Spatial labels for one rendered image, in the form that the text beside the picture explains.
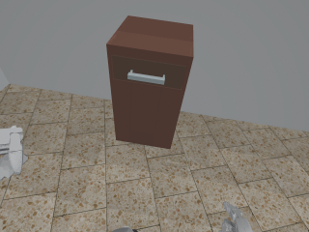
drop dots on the handle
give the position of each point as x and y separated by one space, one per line
146 78

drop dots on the left robot hand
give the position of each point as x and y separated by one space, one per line
11 146

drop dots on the drawer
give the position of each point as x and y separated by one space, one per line
174 73

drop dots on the cabinet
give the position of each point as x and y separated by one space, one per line
143 113

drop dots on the right robot hand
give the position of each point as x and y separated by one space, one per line
239 224

